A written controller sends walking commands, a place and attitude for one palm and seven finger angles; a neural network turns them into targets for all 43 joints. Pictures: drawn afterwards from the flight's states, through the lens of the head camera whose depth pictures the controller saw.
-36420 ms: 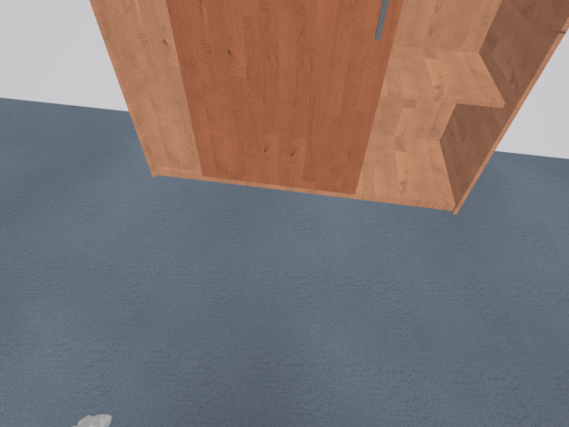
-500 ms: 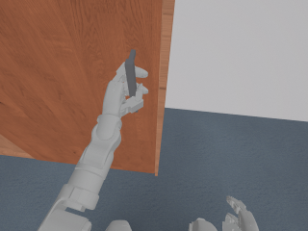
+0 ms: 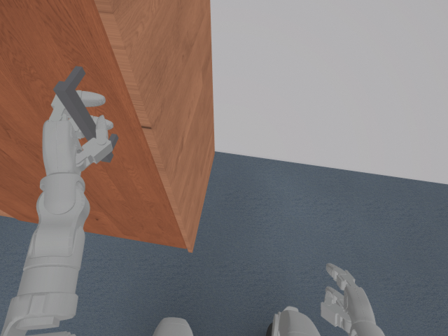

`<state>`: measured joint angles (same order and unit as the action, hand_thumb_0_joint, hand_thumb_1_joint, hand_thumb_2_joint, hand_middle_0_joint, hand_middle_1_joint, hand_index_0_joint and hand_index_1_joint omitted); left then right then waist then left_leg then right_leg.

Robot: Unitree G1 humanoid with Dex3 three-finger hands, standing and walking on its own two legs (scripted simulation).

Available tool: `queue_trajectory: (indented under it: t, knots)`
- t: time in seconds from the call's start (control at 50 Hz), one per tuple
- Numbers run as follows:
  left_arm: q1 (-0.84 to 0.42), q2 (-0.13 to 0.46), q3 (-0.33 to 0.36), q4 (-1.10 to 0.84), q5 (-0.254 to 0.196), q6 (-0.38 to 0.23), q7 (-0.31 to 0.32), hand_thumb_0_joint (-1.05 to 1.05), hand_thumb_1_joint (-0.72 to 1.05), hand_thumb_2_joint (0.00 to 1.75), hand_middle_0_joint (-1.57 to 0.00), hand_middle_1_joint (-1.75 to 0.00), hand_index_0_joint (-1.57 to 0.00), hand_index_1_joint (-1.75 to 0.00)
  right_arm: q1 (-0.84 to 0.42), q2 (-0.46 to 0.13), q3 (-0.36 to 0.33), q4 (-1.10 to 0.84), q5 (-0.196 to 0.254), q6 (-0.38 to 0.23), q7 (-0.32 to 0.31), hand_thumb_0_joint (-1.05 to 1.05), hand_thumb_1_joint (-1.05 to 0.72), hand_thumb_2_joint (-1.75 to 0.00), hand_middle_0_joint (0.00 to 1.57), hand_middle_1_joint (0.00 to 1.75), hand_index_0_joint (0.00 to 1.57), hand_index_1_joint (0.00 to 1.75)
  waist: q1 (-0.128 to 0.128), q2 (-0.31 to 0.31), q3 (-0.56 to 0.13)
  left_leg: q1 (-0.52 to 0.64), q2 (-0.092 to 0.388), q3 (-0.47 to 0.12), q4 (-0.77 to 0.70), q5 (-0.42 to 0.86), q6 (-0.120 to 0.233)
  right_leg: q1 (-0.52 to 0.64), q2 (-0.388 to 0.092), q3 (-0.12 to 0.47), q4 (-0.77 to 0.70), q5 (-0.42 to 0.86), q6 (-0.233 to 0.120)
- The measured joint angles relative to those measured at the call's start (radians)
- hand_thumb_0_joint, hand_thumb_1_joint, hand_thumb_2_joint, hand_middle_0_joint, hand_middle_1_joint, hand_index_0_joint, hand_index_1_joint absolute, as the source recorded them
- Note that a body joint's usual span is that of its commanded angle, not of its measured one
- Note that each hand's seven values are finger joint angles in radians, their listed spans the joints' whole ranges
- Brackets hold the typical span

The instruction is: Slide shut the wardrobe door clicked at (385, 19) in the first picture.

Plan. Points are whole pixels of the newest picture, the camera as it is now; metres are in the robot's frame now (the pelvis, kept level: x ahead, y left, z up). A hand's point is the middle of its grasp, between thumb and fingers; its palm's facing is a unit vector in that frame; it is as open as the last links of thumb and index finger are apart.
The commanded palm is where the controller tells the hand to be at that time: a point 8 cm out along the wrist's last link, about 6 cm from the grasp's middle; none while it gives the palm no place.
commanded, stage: stop walking and hold the door there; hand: left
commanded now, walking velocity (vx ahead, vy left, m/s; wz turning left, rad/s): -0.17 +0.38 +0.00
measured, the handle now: (93, 119) +0.38 +0.30 +0.12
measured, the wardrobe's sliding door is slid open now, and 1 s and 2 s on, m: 0.00 0.00 0.00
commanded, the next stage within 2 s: none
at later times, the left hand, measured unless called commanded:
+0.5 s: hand (103, 138) +0.36 +0.27 +0.12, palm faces +0.48 -0.84 -0.26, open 5.5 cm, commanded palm +0.31 +0.30 +0.12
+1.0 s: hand (103, 138) +0.35 +0.27 +0.12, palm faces +0.47 -0.83 -0.29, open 5.3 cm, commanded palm +0.31 +0.30 +0.12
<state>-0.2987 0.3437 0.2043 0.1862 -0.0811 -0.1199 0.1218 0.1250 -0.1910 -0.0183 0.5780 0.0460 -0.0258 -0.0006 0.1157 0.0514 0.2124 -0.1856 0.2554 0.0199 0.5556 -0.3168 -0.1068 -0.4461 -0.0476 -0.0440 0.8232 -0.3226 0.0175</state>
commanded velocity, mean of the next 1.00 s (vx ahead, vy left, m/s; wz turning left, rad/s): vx -0.05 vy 0.08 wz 0.00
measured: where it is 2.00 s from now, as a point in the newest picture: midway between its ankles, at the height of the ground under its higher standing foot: outside the picture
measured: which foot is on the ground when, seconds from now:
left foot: down 0.00-0.04, up 0.06-0.34, down 0.36-1.00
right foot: up 0.00-0.02, down 0.04-1.00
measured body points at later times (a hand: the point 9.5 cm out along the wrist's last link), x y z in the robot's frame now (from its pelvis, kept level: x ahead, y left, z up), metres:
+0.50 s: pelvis +0.02 -0.03 +0.00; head +0.04 -0.02 +0.45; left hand +0.32 +0.31 +0.13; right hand +0.17 -0.30 -0.07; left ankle +0.04 +0.07 -0.73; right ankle +0.03 -0.16 -0.71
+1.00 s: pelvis +0.02 -0.03 +0.01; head +0.02 -0.03 +0.46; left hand +0.32 +0.31 +0.13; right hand +0.14 -0.30 -0.08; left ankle +0.04 +0.07 -0.73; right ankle +0.01 -0.15 -0.73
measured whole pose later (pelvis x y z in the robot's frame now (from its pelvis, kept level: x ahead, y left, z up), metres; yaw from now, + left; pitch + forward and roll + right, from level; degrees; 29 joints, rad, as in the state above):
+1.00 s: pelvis +0.02 -0.03 +0.01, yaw -7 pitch +0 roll +0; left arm -0.05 0.42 0.41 0.34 -0.05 -0.18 0.16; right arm 0.22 -0.26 0.00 0.69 0.03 -0.09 -0.10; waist 0.01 0.01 -0.01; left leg -0.23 0.04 0.17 0.46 -0.23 0.03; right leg -0.22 -0.01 -0.01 0.45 -0.23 0.01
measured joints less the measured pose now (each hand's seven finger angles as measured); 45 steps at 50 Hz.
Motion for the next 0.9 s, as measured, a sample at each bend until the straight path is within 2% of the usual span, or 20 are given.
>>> queue_trajectory:
  t: [0.04,0.06,0.08,0.1,0.14,0.2,0.26,0.3,0.34,0.36,0.38,0.42,0.46,0.5,0.58,0.66,0.76,0.9]
  knots:
    - [0.035,0.065,0.050,0.010,0.006,0.001,-0.005,-0.06,0.69,0.84,-0.43,-1.40,-0.30,-1.40,0.015,0.001,0.008,-0.006,0.006,-0.023,-0.009,0.01,-0.90,-0.90,0.20,0.30,0.20,0.30,-0.008,-0.020,-0.021,-0.015,0.003,0.004,0.084,-0.064,0.003,0.088,-0.012,0.009,-0.177,0.091,0.004]
    - [0.052,0.076,0.088,0.020,0.012,-0.006,-0.002,-0.07,0.68,0.84,-0.44,-1.40,-0.30,-1.40,0.002,-0.013,0.012,0.006,0.006,-0.033,-0.014,0.01,-0.90,-0.90,0.21,0.30,0.20,0.30,-0.022,-0.006,-0.020,-0.033,0.008,-0.016,0.147,-0.104,0.025,0.089,-0.004,0.007,-0.166,0.097,0.005]
    - [0.071,0.070,0.127,0.030,0.015,-0.012,0.004,-0.09,0.66,0.84,-0.44,-1.40,-0.31,-1.40,-0.021,-0.035,0.009,0.026,0.004,-0.039,-0.023,0.01,-0.90,-0.90,0.21,0.30,0.20,0.30,-0.043,0.021,-0.009,-0.058,-0.009,-0.054,0.225,-0.150,0.045,0.083,0.006,0.001,-0.129,0.072,0.007]
    - [0.096,0.063,0.161,0.036,0.017,-0.015,0.008,-0.10,0.65,0.83,-0.44,-1.40,-0.32,-1.40,-0.043,-0.055,0.003,0.047,0.004,-0.042,-0.031,0.01,-0.90,-0.90,0.21,0.30,0.20,0.30,-0.057,0.033,-0.003,-0.088,-0.056,-0.077,0.315,-0.196,0.056,0.076,0.005,0.009,-0.112,0.051,0.008]
    - [0.140,0.051,0.207,0.044,0.014,-0.017,0.013,-0.11,0.64,0.82,-0.45,-1.40,-0.34,-1.40,-0.068,-0.085,-0.014,0.080,-0.001,-0.052,-0.047,0.01,-0.91,-0.90,0.20,0.30,0.20,0.30,-0.072,0.029,0.003,-0.141,-0.166,-0.072,0.453,-0.216,0.065,0.081,-0.008,0.041,-0.139,0.052,0.011]
    - [0.186,0.053,0.243,0.074,0.026,-0.040,0.008,-0.13,0.63,0.81,-0.45,-1.40,-0.38,-1.40,-0.064,-0.110,-0.025,0.101,-0.007,-0.059,-0.066,0.01,-0.91,-0.90,0.20,0.30,0.20,0.30,-0.101,-0.002,-0.006,-0.171,-0.267,-0.002,0.428,-0.236,0.069,0.114,-0.033,0.063,-0.231,0.102,0.017]
    - [0.199,0.064,0.245,0.083,0.039,-0.046,0.008,-0.12,0.63,0.81,-0.46,-1.40,-0.41,-1.40,-0.034,-0.118,-0.029,0.100,-0.008,-0.051,-0.072,0.01,-0.91,-0.90,0.20,0.30,0.19,0.29,-0.120,-0.047,-0.037,-0.165,-0.308,0.047,0.289,-0.218,0.076,0.137,-0.052,0.056,-0.293,0.130,0.013]
    - [0.195,0.062,0.238,0.073,0.041,-0.042,0.012,-0.11,0.64,0.81,-0.46,-1.40,-0.42,-1.40,-0.011,-0.122,-0.030,0.096,-0.010,-0.043,-0.071,0.01,-0.91,-0.90,0.20,0.30,0.19,0.29,-0.124,-0.069,-0.061,-0.134,-0.308,0.054,0.169,-0.152,0.077,0.141,-0.050,0.048,-0.308,0.137,0.013]
    - [0.194,0.054,0.228,0.053,0.042,-0.039,0.018,-0.09,0.65,0.82,-0.46,-1.40,-0.42,-1.40,0.010,-0.130,-0.034,0.087,-0.011,-0.037,-0.071,0.01,-0.91,-0.90,0.20,0.30,0.19,0.29,-0.124,-0.067,-0.089,-0.076,-0.282,0.059,0.018,-0.032,0.076,0.132,-0.030,0.039,-0.293,0.131,0.016]
    - [0.191,0.049,0.219,0.041,0.042,-0.039,0.020,-0.08,0.66,0.83,-0.46,-1.40,-0.42,-1.40,0.021,-0.135,-0.040,0.080,-0.010,-0.037,-0.072,0.01,-0.91,-0.90,0.20,0.30,0.19,0.30,-0.125,-0.057,-0.101,-0.056,-0.261,0.059,-0.036,0.049,0.087,0.124,-0.014,0.030,-0.276,0.122,0.017]
    - [0.182,0.050,0.211,0.034,0.042,-0.037,0.022,-0.07,0.67,0.83,-0.46,-1.40,-0.42,-1.40,0.025,-0.127,-0.047,0.080,-0.007,-0.038,-0.073,0.01,-0.91,-0.90,0.20,0.30,0.19,0.30,-0.120,-0.068,-0.100,-0.059,-0.260,0.066,-0.026,0.081,0.108,0.120,-0.013,0.034,-0.259,0.115,0.019]
    - [0.181,0.055,0.197,0.036,0.041,-0.039,0.027,-0.05,0.68,0.83,-0.46,-1.40,-0.41,-1.40,0.039,-0.106,-0.046,0.072,-0.001,-0.037,-0.072,0.01,-0.91,-0.90,0.20,0.30,0.19,0.29,-0.102,-0.088,-0.113,-0.060,-0.256,0.089,-0.001,0.058,0.139,0.107,-0.009,0.048,-0.211,0.033,0.003]
    - [0.197,0.061,0.192,0.048,0.043,-0.043,0.035,-0.05,0.69,0.82,-0.46,-1.40,-0.40,-1.40,0.057,-0.083,-0.033,0.059,-0.003,-0.047,-0.071,0.01,-0.91,-0.90,0.20,0.30,0.19,0.29,-0.103,-0.087,-0.134,-0.058,-0.245,0.100,-0.004,0.041,0.149,0.097,0.002,0.042,-0.133,-0.039,-0.010]
    - [0.213,0.068,0.190,0.057,0.039,-0.037,0.041,-0.06,0.69,0.80,-0.46,-1.40,-0.40,-1.40,0.075,-0.059,-0.016,0.053,-0.004,-0.062,-0.070,0.01,-0.91,-0.90,0.20,0.30,0.19,0.30,-0.109,-0.080,-0.150,-0.054,-0.238,0.104,-0.015,0.043,0.148,0.116,0.006,0.027,-0.113,-0.052,-0.012]
    - [0.227,0.089,0.200,0.076,0.035,-0.026,0.045,-0.07,0.70,0.78,-0.46,-1.40,-0.40,-1.40,0.097,-0.020,0.028,0.065,-0.010,-0.076,-0.067,0.01,-0.91,-0.90,0.20,0.30,0.20,0.30,-0.106,-0.073,-0.172,-0.071,-0.227,0.120,0.001,0.037,0.137,0.211,0.010,0.007,-0.275,0.038,-0.012]
    - [0.231,0.075,0.212,0.107,0.027,-0.031,0.048,-0.07,0.70,0.77,-0.46,-1.40,-0.41,-1.40,0.101,-0.012,0.045,0.098,-0.017,-0.067,-0.069,0.01,-0.90,-0.90,0.21,0.30,0.20,0.30,-0.111,-0.033,-0.179,-0.079,-0.203,0.121,-0.014,0.047,0.129,0.213,0.034,0.007,-0.320,0.063,-0.009]
    - [0.240,0.063,0.211,0.117,0.025,-0.047,0.046,-0.07,0.70,0.78,-0.46,-1.40,-0.42,-1.40,0.117,-0.026,0.041,0.125,-0.021,-0.061,-0.080,0.01,-0.90,-0.90,0.21,0.30,0.20,0.30,-0.102,-0.036,-0.196,-0.065,-0.211,0.140,-0.058,0.067,0.137,0.212,0.030,0.025,-0.346,0.078,-0.003]
    - [0.253,0.072,0.205,0.136,0.026,-0.055,0.047,-0.07,0.70,0.78,-0.46,-1.40,-0.44,-1.40,0.114,-0.052,0.024,0.122,-0.014,-0.062,-0.094,0.01,-0.90,-0.90,0.21,0.30,0.20,0.30,-0.105,-0.044,-0.214,-0.046,-0.216,0.149,-0.088,0.079,0.138,0.222,0.027,0.034,-0.362,0.085,-0.001]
